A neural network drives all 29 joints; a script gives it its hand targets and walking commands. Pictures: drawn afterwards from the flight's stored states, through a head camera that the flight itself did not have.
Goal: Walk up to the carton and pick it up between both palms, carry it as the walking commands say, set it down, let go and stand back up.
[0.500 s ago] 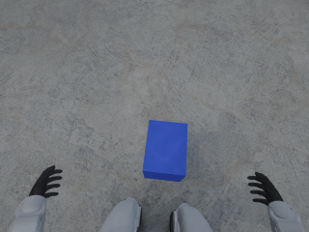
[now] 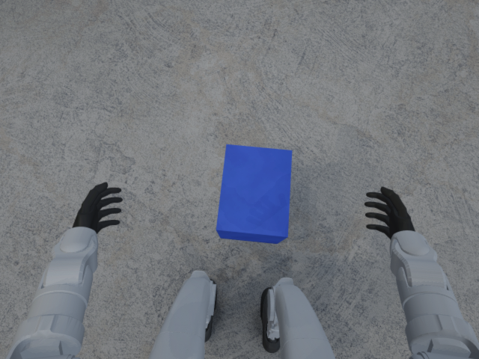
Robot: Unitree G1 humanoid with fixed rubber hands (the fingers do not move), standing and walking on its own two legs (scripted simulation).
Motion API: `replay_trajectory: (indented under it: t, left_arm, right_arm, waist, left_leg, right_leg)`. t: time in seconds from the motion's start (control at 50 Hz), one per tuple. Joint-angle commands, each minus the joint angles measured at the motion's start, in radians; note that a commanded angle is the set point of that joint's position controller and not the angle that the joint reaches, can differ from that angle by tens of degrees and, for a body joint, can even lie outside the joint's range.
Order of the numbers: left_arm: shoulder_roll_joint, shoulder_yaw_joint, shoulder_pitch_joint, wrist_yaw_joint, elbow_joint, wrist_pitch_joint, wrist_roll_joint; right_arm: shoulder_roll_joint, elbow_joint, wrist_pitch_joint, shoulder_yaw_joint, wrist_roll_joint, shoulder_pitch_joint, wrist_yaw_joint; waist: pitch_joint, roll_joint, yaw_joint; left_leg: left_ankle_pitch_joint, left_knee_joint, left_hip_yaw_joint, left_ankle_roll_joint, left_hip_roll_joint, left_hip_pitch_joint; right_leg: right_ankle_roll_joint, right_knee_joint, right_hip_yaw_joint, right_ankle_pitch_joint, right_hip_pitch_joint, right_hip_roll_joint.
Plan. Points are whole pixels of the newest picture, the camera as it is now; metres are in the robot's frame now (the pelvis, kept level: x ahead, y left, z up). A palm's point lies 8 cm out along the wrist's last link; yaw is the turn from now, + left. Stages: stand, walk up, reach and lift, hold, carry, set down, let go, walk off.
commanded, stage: reach and lift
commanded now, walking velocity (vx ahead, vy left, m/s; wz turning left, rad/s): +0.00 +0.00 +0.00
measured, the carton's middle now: (253, 197) +0.48 -0.03 -0.58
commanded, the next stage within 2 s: none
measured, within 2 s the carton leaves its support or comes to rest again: neither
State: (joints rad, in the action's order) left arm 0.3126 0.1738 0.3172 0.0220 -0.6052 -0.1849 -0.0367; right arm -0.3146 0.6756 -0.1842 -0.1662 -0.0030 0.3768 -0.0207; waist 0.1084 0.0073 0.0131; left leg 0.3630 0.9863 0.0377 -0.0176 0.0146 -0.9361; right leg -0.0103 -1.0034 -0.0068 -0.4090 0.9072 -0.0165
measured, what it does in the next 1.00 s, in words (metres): lowers itself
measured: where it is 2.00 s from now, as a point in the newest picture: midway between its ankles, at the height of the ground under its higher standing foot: (237, 326)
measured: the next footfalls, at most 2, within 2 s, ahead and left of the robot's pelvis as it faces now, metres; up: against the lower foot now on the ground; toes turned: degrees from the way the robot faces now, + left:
none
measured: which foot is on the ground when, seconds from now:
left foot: down 0.00-1.00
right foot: down 0.00-1.00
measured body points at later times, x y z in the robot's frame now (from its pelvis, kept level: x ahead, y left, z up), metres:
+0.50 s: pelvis -0.02 +0.01 -0.03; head +0.26 +0.00 +0.32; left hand +0.45 +0.22 -0.15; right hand +0.44 -0.23 -0.15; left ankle +0.06 +0.12 -0.67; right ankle +0.04 -0.11 -0.67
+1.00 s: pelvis -0.02 +0.01 -0.07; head +0.29 -0.01 +0.25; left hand +0.49 +0.19 -0.20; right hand +0.47 -0.23 -0.21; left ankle +0.06 +0.12 -0.67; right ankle +0.04 -0.11 -0.67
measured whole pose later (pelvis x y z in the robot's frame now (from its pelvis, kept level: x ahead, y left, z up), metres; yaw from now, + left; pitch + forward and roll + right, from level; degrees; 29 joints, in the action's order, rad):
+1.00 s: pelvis -0.02 +0.01 -0.07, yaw -2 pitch +47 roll +1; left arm 0.24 0.34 1.03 0.00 -0.85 -0.12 0.03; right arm -0.26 0.87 -0.11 -0.35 0.04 1.03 -0.02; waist -0.07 0.02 -0.01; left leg 0.34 1.18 0.00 0.00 0.00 -1.65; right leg 0.01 -1.20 0.03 -0.38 1.64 -0.03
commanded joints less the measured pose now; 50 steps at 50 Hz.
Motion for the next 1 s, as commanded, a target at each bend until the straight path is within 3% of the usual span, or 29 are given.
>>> replay_trajectory:
  t: [0.0, 0.06, 0.1, 0.12, 0.18, 0.22, 0.24, 0.3, 0.34, 0.4, 0.42, 0.48, 0.5, 0.56, 0.6, 0.66, 0.68, 0.7, 0.72, 0.78, 0.8, 0.82, 0.84, 0.86, 0.9, 0.92, 0.94, 0.96, 0.98]
  left_arm:
    - [0.119, 0.033, 0.228, -0.008, 0.080, 0.019, -0.009]
    - [0.126, 0.044, 0.302, -0.014, 0.019, 0.010, -0.007]
    - [0.136, 0.051, 0.350, -0.012, -0.001, 0.009, -0.002]
    - [0.142, 0.065, 0.372, -0.016, -0.004, 0.011, 0.000]
    - [0.146, 0.068, 0.457, -0.016, -0.044, 0.013, -0.007]
    - [0.141, 0.061, 0.524, -0.015, -0.042, 0.019, -0.017]
    - [0.134, 0.065, 0.536, -0.017, -0.050, 0.016, -0.016]
    - [0.140, 0.079, 0.635, -0.022, -0.058, 0.022, -0.016]
    - [0.120, 0.059, 0.719, -0.023, -0.057, 0.030, -0.026]
    - [0.089, 0.058, 0.762, -0.024, -0.101, 0.038, -0.023]
    - [0.087, 0.052, 0.797, -0.026, -0.093, 0.037, -0.026]
    - [0.100, 0.068, 0.883, -0.031, -0.080, 0.045, -0.008]
    - [0.063, 0.056, 0.879, -0.032, -0.099, 0.049, -0.008]
    - [0.067, 0.090, 0.907, -0.039, -0.081, 0.059, 0.011]
    - [0.058, 0.119, 0.893, -0.040, -0.103, 0.063, 0.037]
    - [0.021, 0.129, 0.884, -0.039, -0.068, 0.073, 0.057]
    - [0.018, 0.135, 0.882, -0.037, -0.045, 0.075, 0.055]
    - [0.014, 0.147, 0.875, -0.036, -0.080, 0.076, 0.074]
    - [0.025, 0.168, 0.884, -0.039, -0.049, 0.078, 0.073]
    - [0.022, 0.184, 0.876, -0.028, -0.072, 0.083, 0.083]
    - [0.015, 0.170, 0.863, -0.028, -0.023, 0.086, 0.066]
    - [0.011, 0.174, 0.863, -0.028, -0.094, 0.084, 0.081]
    - [0.021, 0.190, 0.879, -0.026, -0.068, 0.086, 0.077]
    - [0.024, 0.188, 0.894, -0.025, -0.077, 0.089, 0.076]
    - [0.022, 0.162, 0.934, -0.018, -0.093, 0.083, 0.056]
    - [0.030, 0.178, 0.919, -0.022, -0.154, 0.085, 0.074]
    - [0.031, 0.181, 0.951, -0.024, -0.117, 0.087, 0.073]
    - [0.013, 0.154, 0.954, -0.025, -0.133, 0.084, 0.056]
    - [0.023, 0.154, 0.941, -0.026, -0.197, 0.080, 0.064]
  right_arm:
    - [-0.161, -0.085, 0.021, -0.067, -0.008, 0.203, -0.004]
    - [-0.160, -0.054, 0.015, -0.076, -0.014, 0.297, -0.006]
    - [-0.142, -0.046, 0.011, -0.063, -0.034, 0.347, -0.008]
    - [-0.147, -0.040, 0.012, -0.077, -0.038, 0.369, -0.009]
    - [-0.150, -0.049, 0.018, -0.076, -0.037, 0.473, -0.005]
    - [-0.138, -0.034, 0.023, -0.077, -0.047, 0.510, -0.004]
    - [-0.127, -0.005, 0.020, -0.069, -0.057, 0.517, -0.005]
    - [-0.131, 0.018, 0.029, -0.093, -0.059, 0.592, -0.003]
    - [-0.141, 0.019, 0.040, -0.109, -0.048, 0.647, -0.003]
    - [-0.125, 0.075, 0.054, -0.120, -0.056, 0.685, -0.003]
    - [-0.141, 0.079, 0.058, -0.143, -0.034, 0.707, -0.002]
    - [-0.160, 0.051, 0.068, -0.169, -0.032, 0.804, -0.003]
    - [-0.143, 0.093, 0.072, -0.169, -0.025, 0.785, -0.007]
    - [-0.123, 0.055, 0.087, -0.182, -0.021, 0.829, -0.013]
    - [-0.099, 0.093, 0.085, -0.177, -0.014, 0.809, -0.014]
    - [-0.084, 0.074, 0.098, -0.202, 0.008, 0.778, -0.015]
    - [-0.073, 0.049, 0.099, -0.196, 0.010, 0.772, -0.017]
    - [-0.072, 0.060, 0.106, -0.204, 0.018, 0.789, -0.018]
    - [-0.081, 0.046, 0.106, -0.216, 0.028, 0.787, -0.019]
    - [-0.060, 0.018, 0.106, -0.203, 0.035, 0.825, -0.016]
    - [-0.056, -0.027, 0.106, -0.202, 0.036, 0.808, -0.014]
    - [-0.052, 0.052, 0.104, -0.205, 0.043, 0.804, -0.018]
    - [-0.047, 0.011, 0.103, -0.204, 0.048, 0.820, -0.015]
    - [-0.036, 0.014, 0.102, -0.183, 0.035, 0.860, -0.017]
    - [-0.034, 0.044, 0.093, -0.181, 0.034, 0.879, -0.013]
    - [-0.047, 0.091, 0.093, -0.189, 0.047, 0.867, -0.004]
    - [-0.045, 0.058, 0.093, -0.187, 0.044, 0.894, 0.000]
    - [-0.040, 0.090, 0.091, -0.185, 0.041, 0.895, 0.003]
    - [-0.026, 0.167, 0.083, -0.181, 0.031, 0.868, 0.004]
  waist:
    - [-0.625, 0.018, -0.026]
    - [-0.659, -0.016, -0.023]
    - [-0.691, -0.015, 0.009]
    - [-0.741, -0.005, 0.001]
    - [-0.803, -0.052, 0.004]
    - [-0.829, -0.038, -0.002]
    - [-0.852, -0.017, 0.015]
    - [-0.907, -0.018, 0.007]
    - [-0.950, -0.029, -0.027]
    - [-0.975, -0.002, -0.018]
    - [-1.014, -0.010, -0.044]
    - [-1.116, 0.022, -0.040]
    - [-1.095, 0.020, -0.048]
    - [-1.181, 0.013, -0.052]
    - [-1.189, 0.034, -0.026]
    - [-1.232, 0.049, -0.037]
    - [-1.294, 0.028, -0.052]
    - [-1.241, 0.052, -0.027]
    - [-1.282, 0.025, -0.047]
    - [-1.216, 0.002, -0.021]
    - [-1.303, -0.018, -0.034]
    - [-1.182, 0.006, -0.025]
    - [-1.220, -0.030, -0.035]
    - [-1.178, -0.013, -0.001]
    - [-1.172, -0.042, -0.041]
    - [-1.092, -0.028, -0.031]
    - [-1.120, -0.019, -0.022]
    - [-1.146, -0.034, -0.048]
    - [-1.083, -0.018, -0.036]
  left_leg:
    - [-0.191, -0.093, -0.027, -0.025, 0.014, 0.260]
    - [-0.143, -0.082, -0.038, -0.019, 0.016, 0.192]
    - [-0.121, -0.080, -0.042, -0.018, 0.014, 0.155]
    - [-0.135, -0.075, -0.040, -0.019, 0.017, 0.161]
    - [-0.138, -0.060, -0.051, -0.012, 0.022, 0.103]
    - [-0.157, -0.052, -0.046, -0.010, 0.024, 0.090]
    - [-0.170, -0.049, -0.048, -0.012, 0.025, 0.100]
    - [-0.175, -0.037, -0.044, -0.010, 0.024, 0.092]
    - [-0.195, -0.021, -0.036, -0.010, 0.022, 0.100]
    - [-0.261, -0.007, -0.033, -0.011, 0.022, 0.095]
    - [-0.274, 0.006, -0.030, -0.015, 0.024, 0.113]
    - [-0.327, 0.035, -0.035, -0.017, 0.027, 0.135]
    - [-0.357, 0.034, -0.031, -0.017, 0.025, 0.135]
    - [-0.467, 0.046, -0.026, -0.015, 0.025, 0.176]
    - [-0.514, 0.060, -0.035, -0.018, 0.029, 0.152]
    - [-0.634, 0.065, -0.017, -0.017, 0.023, 0.206]
    - [-0.663, 0.075, -0.007, -0.012, 0.019, 0.238]
    - [-0.656, 0.079, -0.007, -0.016, 0.021, 0.206]
    - [-0.659, 0.082, 0.004, -0.015, 0.017, 0.217]
    - [-0.552, 0.085, -0.033, -0.013, 0.024, 0.045]
    - [-0.575, 0.071, -0.035, -0.011, 0.032, 0.067]
    - [-0.519, 0.077, -0.028, -0.016, 0.030, 0.004]
    - [-0.527, 0.104, -0.029, -0.007, 0.033, 0.012]
    - [-0.483, 0.108, -0.043, -0.012, 0.035, -0.048]
    - [-0.366, 0.137, -0.049, -0.012, 0.036, -0.137]
    - [-0.306, 0.158, -0.063, -0.017, 0.041, -0.195]
    - [-0.311, 0.183, -0.071, -0.018, 0.045, -0.197]
    - [-0.289, 0.204, -0.059, -0.020, 0.045, -0.232]
    - [-0.235, 0.232, -0.071, -0.022, 0.045, -0.283]
  right_leg:
    - [0.035, 0.109, 0.004, 0.213, -0.169, -0.012]
    - [0.043, 0.103, 0.002, 0.190, -0.149, -0.012]
    - [0.046, 0.102, 0.010, 0.173, -0.130, -0.007]
    - [0.046, 0.095, 0.006, 0.194, -0.129, -0.010]
    - [0.057, 0.085, 0.005, 0.213, -0.136, -0.016]
    - [0.055, 0.076, 0.006, 0.235, -0.105, -0.016]
    - [0.054, 0.074, 0.009, 0.237, -0.089, -0.016]
    - [0.058, 0.059, 0.002, 0.229, -0.044, -0.024]
    - [0.056, 0.047, -0.007, 0.244, -0.003, -0.029]
    - [0.054, 0.039, -0.009, 0.283, 0.082, -0.032]
    - [0.053, 0.028, -0.018, 0.294, 0.080, -0.038]
    - [0.050, 0.008, -0.021, 0.328, 0.105, -0.047]
    - [0.050, 0.012, -0.025, 0.347, 0.150, -0.049]
    - [0.054, 0.008, -0.022, 0.423, 0.134, -0.056]
    - [0.052, 0.002, -0.008, 0.468, 0.139, -0.052]
    - [0.048, 0.005, -0.011, 0.534, 0.197, -0.056]
    - [0.047, 0.005, -0.007, 0.548, 0.186, -0.057]
    - [0.048, -0.003, -0.006, 0.526, 0.242, -0.052]
    - [0.050, -0.005, -0.003, 0.528, 0.231, -0.055]
    - [0.051, -0.024, 0.010, 0.523, 0.192, -0.050]
    - [0.053, -0.028, 0.001, 0.582, 0.102, -0.054]
    - [0.052, -0.049, -0.002, 0.508, 0.223, -0.050]
    - [0.055, -0.051, 0.005, 0.512, 0.217, -0.050]
    - [0.054, -0.069, 0.015, 0.478, 0.222, -0.049]
    - [0.063, -0.107, 0.001, 0.405, 0.240, -0.047]
    - [0.060, -0.120, 0.002, 0.348, 0.305, -0.046]
    - [0.057, -0.138, 0.005, 0.352, 0.298, -0.048]
    - [0.059, -0.168, -0.003, 0.349, 0.302, -0.051]
    - [0.063, -0.194, -0.001, 0.287, 0.362, -0.046]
